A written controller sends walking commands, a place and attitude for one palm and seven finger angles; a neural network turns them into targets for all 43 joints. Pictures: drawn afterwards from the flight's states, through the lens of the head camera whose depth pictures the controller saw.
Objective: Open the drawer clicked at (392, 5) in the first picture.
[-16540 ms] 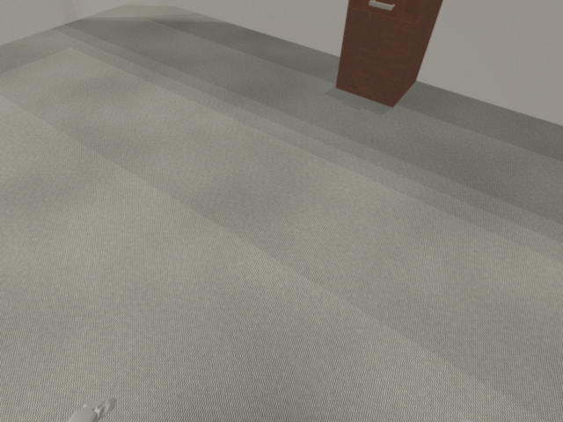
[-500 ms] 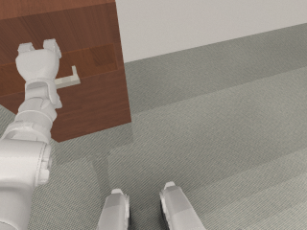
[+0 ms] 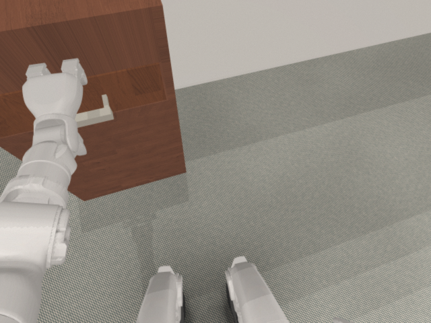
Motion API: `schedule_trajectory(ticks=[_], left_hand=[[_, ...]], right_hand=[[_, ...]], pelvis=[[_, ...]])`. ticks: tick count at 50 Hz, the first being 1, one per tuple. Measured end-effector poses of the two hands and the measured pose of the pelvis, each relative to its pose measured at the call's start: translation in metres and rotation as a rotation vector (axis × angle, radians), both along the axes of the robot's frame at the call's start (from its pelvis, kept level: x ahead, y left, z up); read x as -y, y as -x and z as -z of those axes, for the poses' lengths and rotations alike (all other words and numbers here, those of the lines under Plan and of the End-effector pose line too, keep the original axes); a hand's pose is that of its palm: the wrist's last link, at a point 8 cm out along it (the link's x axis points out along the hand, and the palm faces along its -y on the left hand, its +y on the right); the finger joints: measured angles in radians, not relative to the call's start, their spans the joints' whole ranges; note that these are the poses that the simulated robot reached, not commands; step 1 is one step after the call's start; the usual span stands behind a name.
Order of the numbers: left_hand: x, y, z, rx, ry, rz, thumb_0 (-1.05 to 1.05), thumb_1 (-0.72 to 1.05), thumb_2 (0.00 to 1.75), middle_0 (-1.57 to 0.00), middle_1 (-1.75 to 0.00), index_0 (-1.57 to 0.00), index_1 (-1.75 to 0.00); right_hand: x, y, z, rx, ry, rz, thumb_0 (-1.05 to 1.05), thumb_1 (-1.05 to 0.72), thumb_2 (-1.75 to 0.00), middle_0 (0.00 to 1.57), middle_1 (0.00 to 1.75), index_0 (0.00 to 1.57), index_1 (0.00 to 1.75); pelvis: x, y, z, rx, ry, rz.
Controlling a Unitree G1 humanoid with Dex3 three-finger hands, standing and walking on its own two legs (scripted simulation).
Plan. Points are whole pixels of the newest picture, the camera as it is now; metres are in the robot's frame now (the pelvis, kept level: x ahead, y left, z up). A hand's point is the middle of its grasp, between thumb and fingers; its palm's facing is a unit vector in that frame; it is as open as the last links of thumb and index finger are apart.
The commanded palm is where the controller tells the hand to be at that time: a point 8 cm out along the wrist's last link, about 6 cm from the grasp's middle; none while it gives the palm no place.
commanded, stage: move the hooked fingers above the handle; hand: left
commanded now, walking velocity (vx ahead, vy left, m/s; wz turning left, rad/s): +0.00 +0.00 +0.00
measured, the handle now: (78, 112) +0.57 +0.25 -0.06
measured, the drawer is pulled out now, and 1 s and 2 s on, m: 0.00 0.00 0.00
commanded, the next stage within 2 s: lower the fingers behind the handle in 0.12 s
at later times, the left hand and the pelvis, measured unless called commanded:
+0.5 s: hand (70, 110) +0.53 +0.23 +0.00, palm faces +0.05 +0.02 -1.00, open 13.6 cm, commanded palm +0.51 +0.26 +0.01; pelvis +0.00 +0.00 -0.01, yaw +0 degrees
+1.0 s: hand (71, 111) +0.53 +0.23 +0.00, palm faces +0.07 +0.06 -1.00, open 13.7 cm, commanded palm +0.51 +0.26 -0.02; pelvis -0.03 +0.00 -0.04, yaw +1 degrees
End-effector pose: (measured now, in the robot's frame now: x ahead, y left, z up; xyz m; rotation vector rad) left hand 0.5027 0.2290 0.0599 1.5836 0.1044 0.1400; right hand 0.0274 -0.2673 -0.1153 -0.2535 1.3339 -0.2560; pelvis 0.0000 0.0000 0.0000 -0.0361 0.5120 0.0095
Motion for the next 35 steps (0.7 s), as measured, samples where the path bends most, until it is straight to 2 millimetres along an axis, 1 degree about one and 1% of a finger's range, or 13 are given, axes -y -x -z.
schedule_trajectory(ticks=[12, 19, 26, 35], left_hand=[[0.0, 0.0, 0.001, 0.015, 0.002, 0.002, 0.0, -0.49, 0.3, -0.33, -1.31, -0.33, -1.23], [0.001, -0.001, 0.002, 0.025, 0.0, -0.011, 0.0, -0.49, 0.3, -0.34, -1.31, -0.34, -1.26], [0.002, -0.001, 0.003, 0.034, -0.008, -0.023, 0.0, -0.49, 0.3, -0.35, -1.31, -0.33, -1.29], [0.003, -0.001, 0.004, 0.036, -0.024, -0.031, 0.0, -0.49, 0.3, -0.34, -1.31, -0.31, -1.32]], right_hand=[[-0.004, -0.007, -0.002, -0.002, -0.004, -0.007, 0.0, -0.91, -0.9, 0.2, 0.3, 0.2, 0.3], [-0.004, -0.007, -0.001, 0.002, 0.002, -0.019, 0.0, -0.91, -0.9, 0.2, 0.3, 0.2, 0.3], [-0.002, -0.002, 0.005, 0.013, 0.012, -0.023, 0.0, -0.91, -0.9, 0.2, 0.3, 0.2, 0.3], [0.0, 0.014, 0.017, 0.017, 0.015, -0.015, 0.0, -0.91, -0.9, 0.2, 0.3, 0.2, 0.3]], pelvis=[[-0.003, -0.004, -0.002, 0.0, 0.002, -0.004], [-0.003, -0.001, 0.0, -0.003, 0.004, -0.009], [-0.002, 0.006, 0.009, -0.01, 0.005, -0.011], [0.0, 0.017, 0.022, -0.017, 0.004, -0.009]])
